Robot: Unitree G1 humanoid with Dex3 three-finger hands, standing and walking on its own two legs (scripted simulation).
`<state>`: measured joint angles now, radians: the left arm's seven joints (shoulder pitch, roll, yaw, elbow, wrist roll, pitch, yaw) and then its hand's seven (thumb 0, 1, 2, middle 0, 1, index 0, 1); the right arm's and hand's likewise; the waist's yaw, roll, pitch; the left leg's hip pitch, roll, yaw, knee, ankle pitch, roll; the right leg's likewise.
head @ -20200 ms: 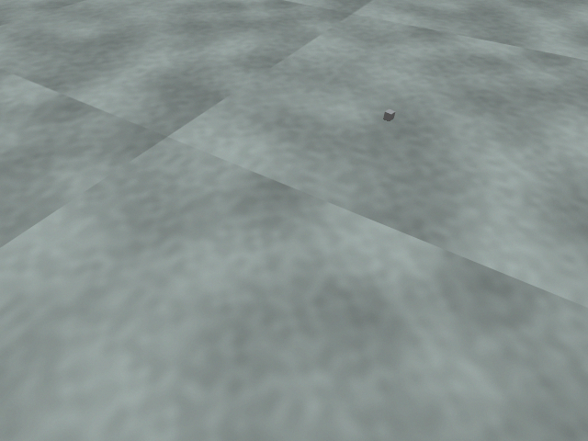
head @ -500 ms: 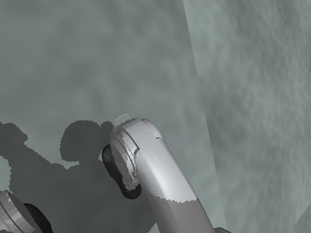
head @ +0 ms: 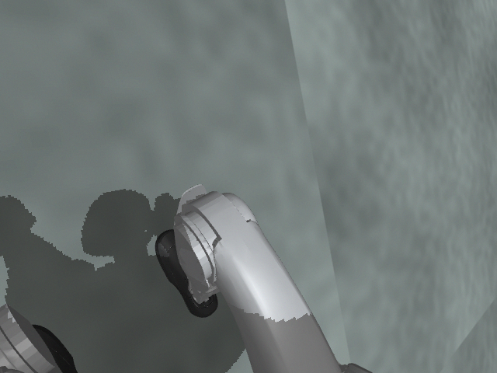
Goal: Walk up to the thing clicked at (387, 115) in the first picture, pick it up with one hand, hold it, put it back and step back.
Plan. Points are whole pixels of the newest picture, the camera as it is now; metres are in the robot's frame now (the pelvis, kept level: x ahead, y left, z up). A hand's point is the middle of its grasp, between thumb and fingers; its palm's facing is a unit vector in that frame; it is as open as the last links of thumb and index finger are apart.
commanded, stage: rest palm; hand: left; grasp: from above
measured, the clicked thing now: out of the picture +0.47 +0.34 -0.31
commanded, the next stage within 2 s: close in 0.22 s
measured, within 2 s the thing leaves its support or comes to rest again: neither
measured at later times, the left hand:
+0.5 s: hand out of the picture +0.47 +0.32 -0.28, palm faces -0.05 -0.44 -0.90, open 11.9 cm
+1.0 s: hand out of the picture +0.47 +0.32 -0.27, palm faces -0.06 -0.44 -0.90, open 9.7 cm
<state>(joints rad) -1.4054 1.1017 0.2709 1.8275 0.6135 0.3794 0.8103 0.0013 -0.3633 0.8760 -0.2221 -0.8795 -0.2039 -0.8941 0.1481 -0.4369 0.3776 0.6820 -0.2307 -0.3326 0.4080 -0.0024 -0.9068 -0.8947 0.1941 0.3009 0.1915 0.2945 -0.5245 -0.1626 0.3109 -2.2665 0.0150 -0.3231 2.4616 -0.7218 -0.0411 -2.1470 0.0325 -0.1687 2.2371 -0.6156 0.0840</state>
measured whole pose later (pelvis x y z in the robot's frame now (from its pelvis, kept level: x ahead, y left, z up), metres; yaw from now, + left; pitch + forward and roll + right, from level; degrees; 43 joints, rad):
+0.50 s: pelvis +0.00 +0.00 +0.00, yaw +0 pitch +28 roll -17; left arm -1.39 1.10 0.28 1.81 0.59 0.37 0.83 0.00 -0.17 0.77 -0.36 -0.78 -0.35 -0.79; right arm 0.14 -0.43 0.39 0.66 -0.23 -0.34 0.42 0.00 -0.90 -0.89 0.19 0.30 0.19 0.29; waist -0.52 -0.17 0.33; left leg -2.27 0.01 -0.33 2.47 -0.73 -0.04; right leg -2.15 0.03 -0.17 2.25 -0.63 0.08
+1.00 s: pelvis +0.00 +0.00 +0.00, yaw +0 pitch +29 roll -17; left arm -1.40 1.11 0.28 1.81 0.59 0.38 0.82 0.00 0.13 0.56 -0.57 -0.63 -0.58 -0.62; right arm 0.15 -0.43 0.39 0.65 -0.23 -0.33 0.42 0.00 -0.90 -0.89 0.19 0.30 0.19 0.29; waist -0.52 -0.17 0.32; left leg -2.27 0.01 -0.33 2.47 -0.73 -0.04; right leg -2.15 0.03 -0.17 2.24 -0.63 0.08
